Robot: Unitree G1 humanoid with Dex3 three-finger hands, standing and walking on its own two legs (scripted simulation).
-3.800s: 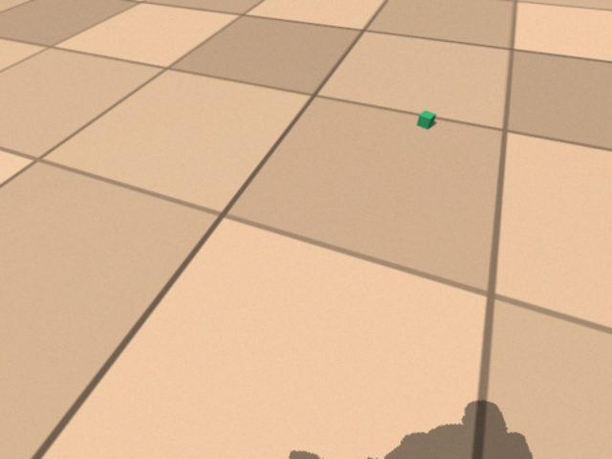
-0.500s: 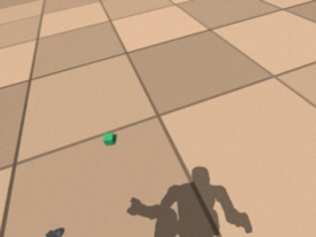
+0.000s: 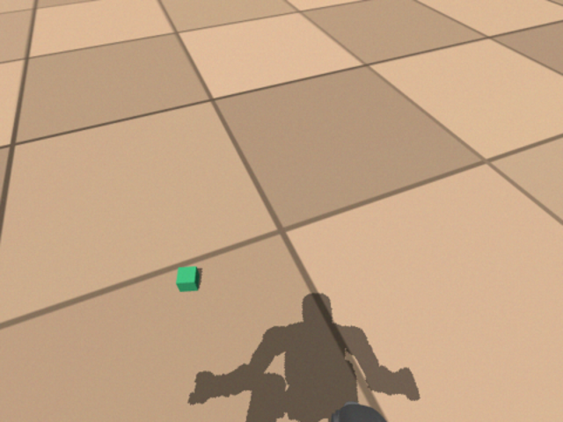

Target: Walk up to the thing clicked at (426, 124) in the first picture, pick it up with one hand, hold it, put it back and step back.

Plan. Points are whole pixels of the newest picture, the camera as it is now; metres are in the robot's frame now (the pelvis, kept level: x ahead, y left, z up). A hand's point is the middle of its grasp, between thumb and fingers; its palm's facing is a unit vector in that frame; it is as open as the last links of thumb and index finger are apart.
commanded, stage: walk up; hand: left
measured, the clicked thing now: (188, 279) +0.76 +0.38 -0.73
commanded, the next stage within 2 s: none
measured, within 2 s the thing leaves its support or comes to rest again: neither
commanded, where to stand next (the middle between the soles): +0.36 +0.14 m, yaw -2 degrees
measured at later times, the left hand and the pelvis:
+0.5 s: hand out of the picture +0.17 +0.41 -0.13, palm faces +0.00 -0.86 -0.52, open 7.4 cm; pelvis +0.15 +0.09 -0.01, yaw +0 degrees
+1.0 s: hand (72, 303) +0.38 +0.42 -0.14, palm faces -0.07 -0.91 -0.42, open 7.4 cm; pelvis +0.27 +0.15 -0.01, yaw -2 degrees
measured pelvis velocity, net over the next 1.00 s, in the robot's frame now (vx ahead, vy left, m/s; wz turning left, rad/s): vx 0.27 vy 0.15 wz -0.03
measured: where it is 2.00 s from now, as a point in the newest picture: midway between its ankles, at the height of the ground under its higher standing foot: (235, 398)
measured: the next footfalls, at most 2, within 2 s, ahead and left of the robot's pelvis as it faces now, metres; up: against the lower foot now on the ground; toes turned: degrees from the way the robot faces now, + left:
right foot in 0.14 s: +0.19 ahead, -0.09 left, +0.00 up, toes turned -6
left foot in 0.52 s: +0.28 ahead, +0.27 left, +0.00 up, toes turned +5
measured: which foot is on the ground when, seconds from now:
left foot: down 0.00-0.14, up 0.16-0.50, down 0.52-0.88, up 0.90-1.00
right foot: up 0.00-0.12, down 0.14-0.52, up 0.54-0.84, down 0.86-1.00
